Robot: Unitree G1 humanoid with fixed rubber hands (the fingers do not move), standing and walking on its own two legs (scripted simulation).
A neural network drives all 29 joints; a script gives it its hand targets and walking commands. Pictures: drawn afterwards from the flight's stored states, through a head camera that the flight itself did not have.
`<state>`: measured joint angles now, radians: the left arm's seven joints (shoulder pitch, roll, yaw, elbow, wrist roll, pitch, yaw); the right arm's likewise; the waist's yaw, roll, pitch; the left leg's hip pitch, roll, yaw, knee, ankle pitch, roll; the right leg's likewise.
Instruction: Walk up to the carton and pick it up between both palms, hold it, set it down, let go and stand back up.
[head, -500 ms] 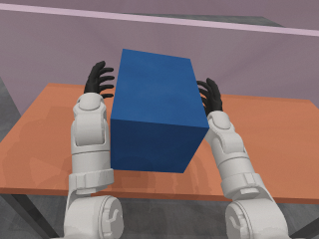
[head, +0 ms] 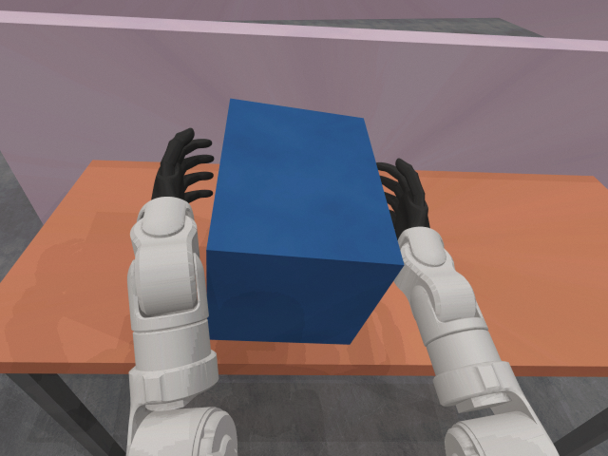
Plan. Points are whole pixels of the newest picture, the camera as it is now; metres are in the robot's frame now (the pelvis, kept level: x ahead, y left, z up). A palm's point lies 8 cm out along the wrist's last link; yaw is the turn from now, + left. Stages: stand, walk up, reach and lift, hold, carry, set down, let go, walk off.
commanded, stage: hold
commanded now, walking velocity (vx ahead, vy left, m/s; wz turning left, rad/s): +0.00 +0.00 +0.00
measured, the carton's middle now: (290, 222) +0.39 +0.00 +0.13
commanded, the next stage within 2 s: none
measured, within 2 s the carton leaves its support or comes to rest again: neither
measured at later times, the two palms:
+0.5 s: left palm (178, 183) +0.36 +0.14 +0.22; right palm (408, 204) +0.36 -0.15 +0.18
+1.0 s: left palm (177, 195) +0.34 +0.13 +0.22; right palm (412, 222) +0.34 -0.15 +0.17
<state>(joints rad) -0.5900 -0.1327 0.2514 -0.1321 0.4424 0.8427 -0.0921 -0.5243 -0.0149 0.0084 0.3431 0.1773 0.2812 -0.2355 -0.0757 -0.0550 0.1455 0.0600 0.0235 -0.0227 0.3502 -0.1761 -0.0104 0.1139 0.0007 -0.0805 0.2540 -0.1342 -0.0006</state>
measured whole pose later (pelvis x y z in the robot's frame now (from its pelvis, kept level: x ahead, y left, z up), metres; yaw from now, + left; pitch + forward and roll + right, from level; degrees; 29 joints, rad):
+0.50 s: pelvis -0.01 -0.01 +0.00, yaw +0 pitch -10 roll -1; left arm -0.74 -0.09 0.32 0.14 0.44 0.75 -0.07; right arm -0.69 0.04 -0.15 0.60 0.08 0.21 -0.17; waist -0.05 -0.08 0.07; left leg 0.00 0.03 -0.02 0.30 -0.14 -0.02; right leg 0.03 0.01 -0.08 0.26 -0.12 -0.02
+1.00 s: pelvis +0.00 +0.00 +0.00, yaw +0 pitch -14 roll -1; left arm -0.59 -0.13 0.25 -0.12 0.45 0.84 -0.09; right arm -0.52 -0.02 0.01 0.34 0.18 0.28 -0.23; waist -0.09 -0.05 0.14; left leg 0.07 0.02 -0.02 0.35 -0.19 -0.01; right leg 0.13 0.00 -0.08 0.25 -0.14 0.00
